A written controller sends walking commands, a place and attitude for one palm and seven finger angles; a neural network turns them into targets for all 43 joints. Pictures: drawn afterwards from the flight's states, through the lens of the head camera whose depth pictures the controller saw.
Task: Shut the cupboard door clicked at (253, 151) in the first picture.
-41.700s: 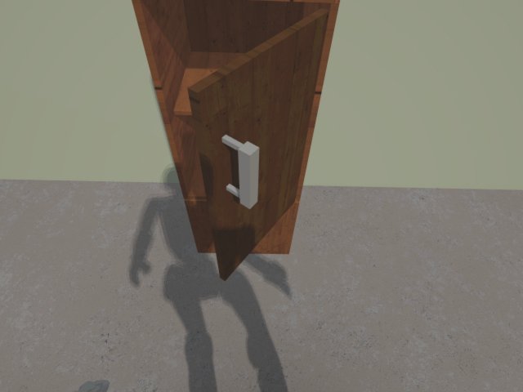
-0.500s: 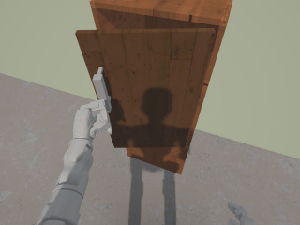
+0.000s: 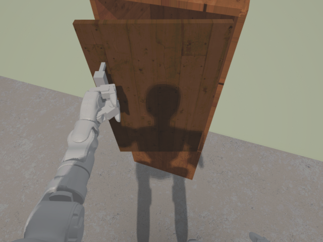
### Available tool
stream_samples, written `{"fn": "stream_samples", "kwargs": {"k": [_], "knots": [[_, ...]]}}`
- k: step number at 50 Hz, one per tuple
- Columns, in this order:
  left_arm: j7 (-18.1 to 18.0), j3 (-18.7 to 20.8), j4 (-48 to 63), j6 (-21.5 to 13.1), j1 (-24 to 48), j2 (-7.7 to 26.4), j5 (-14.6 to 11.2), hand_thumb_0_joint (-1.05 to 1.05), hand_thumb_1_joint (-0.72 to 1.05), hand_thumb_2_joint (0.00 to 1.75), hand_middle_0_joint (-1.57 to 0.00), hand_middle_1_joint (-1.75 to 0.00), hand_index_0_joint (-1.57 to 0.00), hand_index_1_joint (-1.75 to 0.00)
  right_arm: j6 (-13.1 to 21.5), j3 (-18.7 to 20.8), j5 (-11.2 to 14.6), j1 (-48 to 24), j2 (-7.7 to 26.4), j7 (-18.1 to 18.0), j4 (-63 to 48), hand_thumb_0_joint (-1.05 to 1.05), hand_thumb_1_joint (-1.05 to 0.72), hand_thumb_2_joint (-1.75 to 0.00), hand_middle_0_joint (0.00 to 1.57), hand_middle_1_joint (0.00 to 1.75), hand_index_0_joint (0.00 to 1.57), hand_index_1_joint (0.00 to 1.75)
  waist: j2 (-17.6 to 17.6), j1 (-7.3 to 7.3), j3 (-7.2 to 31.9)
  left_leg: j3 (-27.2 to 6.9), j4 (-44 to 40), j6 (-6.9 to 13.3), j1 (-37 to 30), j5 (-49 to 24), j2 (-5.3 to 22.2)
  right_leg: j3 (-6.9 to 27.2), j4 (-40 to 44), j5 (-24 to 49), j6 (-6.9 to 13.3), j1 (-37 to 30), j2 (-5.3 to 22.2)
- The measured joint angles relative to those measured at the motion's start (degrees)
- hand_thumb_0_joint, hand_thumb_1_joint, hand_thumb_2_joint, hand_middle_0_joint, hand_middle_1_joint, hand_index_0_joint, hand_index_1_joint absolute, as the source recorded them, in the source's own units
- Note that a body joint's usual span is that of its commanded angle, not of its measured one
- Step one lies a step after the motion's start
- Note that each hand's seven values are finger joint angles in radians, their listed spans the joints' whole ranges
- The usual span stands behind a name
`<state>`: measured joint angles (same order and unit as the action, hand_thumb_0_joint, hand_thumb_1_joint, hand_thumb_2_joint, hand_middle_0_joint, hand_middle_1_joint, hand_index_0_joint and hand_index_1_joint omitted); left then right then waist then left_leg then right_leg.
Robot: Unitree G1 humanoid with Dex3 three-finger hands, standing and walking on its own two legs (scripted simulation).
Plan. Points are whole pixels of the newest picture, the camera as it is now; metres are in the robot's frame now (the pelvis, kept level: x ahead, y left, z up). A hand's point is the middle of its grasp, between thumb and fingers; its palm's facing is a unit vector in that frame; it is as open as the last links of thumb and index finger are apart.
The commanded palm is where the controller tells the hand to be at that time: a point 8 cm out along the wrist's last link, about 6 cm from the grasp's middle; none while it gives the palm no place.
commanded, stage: push the door shut along its arc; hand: left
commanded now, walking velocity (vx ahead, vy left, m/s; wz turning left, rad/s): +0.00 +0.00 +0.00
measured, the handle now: (107, 88) +0.50 +0.15 +0.09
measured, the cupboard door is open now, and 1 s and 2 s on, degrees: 19 2 0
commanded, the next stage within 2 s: pull the fist back off the door in 1.44 s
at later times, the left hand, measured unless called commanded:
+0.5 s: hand (122, 94) +0.47 +0.11 +0.09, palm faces -0.20 -0.98 -0.03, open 3.1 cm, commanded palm +0.48 +0.15 +0.09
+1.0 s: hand (141, 76) +0.54 +0.06 +0.10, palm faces -0.33 -0.94 -0.02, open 2.7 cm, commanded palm +0.54 +0.11 +0.09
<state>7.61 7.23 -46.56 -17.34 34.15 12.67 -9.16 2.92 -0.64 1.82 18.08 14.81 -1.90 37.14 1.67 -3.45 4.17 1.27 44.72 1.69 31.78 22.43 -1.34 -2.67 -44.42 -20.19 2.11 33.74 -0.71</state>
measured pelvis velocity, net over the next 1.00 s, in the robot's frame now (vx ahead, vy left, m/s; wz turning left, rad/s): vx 0.00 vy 0.01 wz -0.02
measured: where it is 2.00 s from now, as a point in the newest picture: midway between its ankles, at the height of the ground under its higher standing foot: outside the picture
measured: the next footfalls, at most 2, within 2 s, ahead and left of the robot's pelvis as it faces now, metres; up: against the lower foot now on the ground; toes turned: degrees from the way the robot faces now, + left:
none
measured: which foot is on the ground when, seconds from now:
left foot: down 0.00-1.00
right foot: down 0.00-1.00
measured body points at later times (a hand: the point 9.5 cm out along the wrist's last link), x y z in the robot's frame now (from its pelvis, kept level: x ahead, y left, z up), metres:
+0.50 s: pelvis -0.02 +0.01 -0.01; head +0.08 +0.02 +0.43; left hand +0.48 +0.16 +0.10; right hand +0.02 -0.26 -0.13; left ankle +0.00 +0.10 -0.71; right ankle +0.02 -0.10 -0.71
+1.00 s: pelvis +0.00 +0.01 -0.02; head +0.13 +0.00 +0.41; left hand +0.55 +0.11 +0.10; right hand -0.04 -0.25 -0.14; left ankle +0.00 +0.10 -0.71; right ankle +0.02 -0.10 -0.71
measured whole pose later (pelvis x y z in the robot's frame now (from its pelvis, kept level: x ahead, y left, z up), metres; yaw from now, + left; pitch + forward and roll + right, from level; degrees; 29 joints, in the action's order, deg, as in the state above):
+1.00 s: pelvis +0.00 +0.01 -0.02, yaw -1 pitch +21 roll -1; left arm 17.7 13.7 -72.7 -16.0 65.8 24.1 -4.6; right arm 1.0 -1.3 -0.5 25.9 15.8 -0.3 37.6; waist 2.8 -13.1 4.7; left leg 1.5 53.4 2.3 48.2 25.7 -0.2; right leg -2.6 -50.8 -21.9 1.7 49.5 -1.7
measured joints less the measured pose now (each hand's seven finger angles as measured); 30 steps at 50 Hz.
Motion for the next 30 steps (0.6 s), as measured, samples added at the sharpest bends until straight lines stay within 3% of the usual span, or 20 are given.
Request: {"fn": "stream_samples", "kwargs": {"k": [18,30], "knots": [[4.8,0.2,-16.0,-3.0,14.6,4.0,-0.2,0.02,0.90,0.90,-1.31,-1.50,-1.32,-1.50,0.3,0.1,-0.3,2.3,0.9,0.3,1.7,0.01,-0.90,-0.90,0.20,0.30,0.20,0.30,-0.3,-2.81,-0.3,-0.6,4.0,0.7,6.7,0.4,-0.4,-0.7,-2.6,0.1,-0.6,5.7,0.6],[6.3,0.1,-23.3,-2.6,24.9,7.5,1.6,0.02,0.90,0.90,-1.30,-1.50,-1.30,-1.50,1.4,-0.5,-1.2,3.4,1.2,0.7,2.5,0.01,-0.90,-0.90,0.20,0.30,0.20,0.30,-0.1,-6.09,-0.3,-0.9,7.5,1.0,13.3,1.1,-0.4,-1.1,-5.3,-0.3,-0.8,11.8,0.6]]}}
